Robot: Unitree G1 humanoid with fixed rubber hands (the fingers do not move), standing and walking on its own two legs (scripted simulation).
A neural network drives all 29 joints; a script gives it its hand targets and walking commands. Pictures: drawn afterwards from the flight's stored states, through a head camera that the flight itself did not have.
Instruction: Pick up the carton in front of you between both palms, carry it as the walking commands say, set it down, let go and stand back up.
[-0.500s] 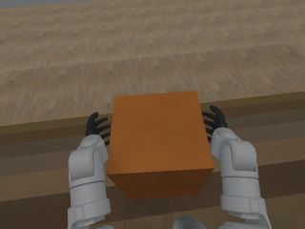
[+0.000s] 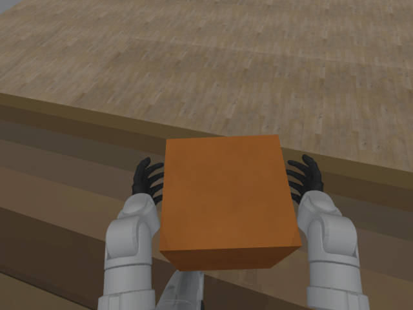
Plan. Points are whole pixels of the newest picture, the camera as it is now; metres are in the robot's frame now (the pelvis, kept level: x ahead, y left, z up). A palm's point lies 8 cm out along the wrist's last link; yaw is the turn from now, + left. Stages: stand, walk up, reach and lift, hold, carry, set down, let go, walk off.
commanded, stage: carry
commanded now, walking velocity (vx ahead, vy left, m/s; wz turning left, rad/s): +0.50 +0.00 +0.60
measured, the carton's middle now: (223, 210) +0.32 +0.02 -0.03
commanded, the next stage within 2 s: none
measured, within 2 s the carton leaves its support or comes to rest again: neither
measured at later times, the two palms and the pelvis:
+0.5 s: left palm (159, 122) +0.66 +0.24 -0.11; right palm (252, 106) +0.71 -0.07 -0.10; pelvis +0.38 +0.02 -0.17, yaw +10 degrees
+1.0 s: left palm (189, 76) +1.11 +0.20 -0.27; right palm (255, 81) +1.07 -0.11 -0.27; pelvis +0.77 +0.08 -0.36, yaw -6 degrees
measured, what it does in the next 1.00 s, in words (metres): goes down: left foot 0.13 m lower, then right foot 0.13 m lower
